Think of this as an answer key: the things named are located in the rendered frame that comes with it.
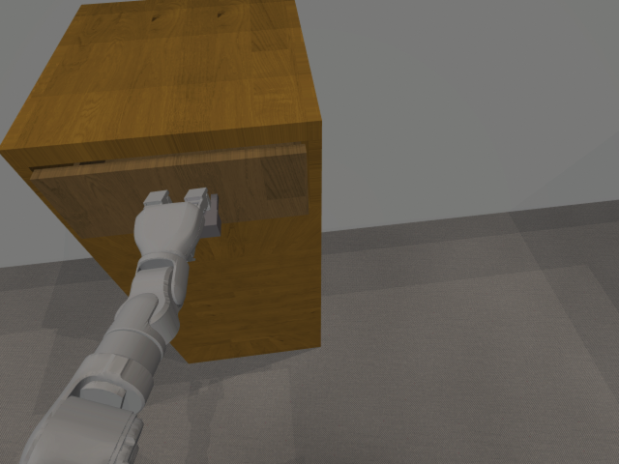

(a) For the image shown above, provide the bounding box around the cabinet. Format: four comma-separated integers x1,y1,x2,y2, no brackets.
0,0,322,363

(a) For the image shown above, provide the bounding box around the robot left upper arm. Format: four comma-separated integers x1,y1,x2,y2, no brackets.
27,395,144,464

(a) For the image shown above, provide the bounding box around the handle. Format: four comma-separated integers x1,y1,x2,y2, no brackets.
200,193,221,239

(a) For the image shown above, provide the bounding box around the robot left forearm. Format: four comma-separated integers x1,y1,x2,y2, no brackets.
19,252,190,464

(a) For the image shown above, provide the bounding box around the left robot hand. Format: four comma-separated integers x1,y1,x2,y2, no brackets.
133,188,211,262

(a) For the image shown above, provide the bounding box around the drawer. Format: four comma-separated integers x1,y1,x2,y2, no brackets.
30,141,309,239

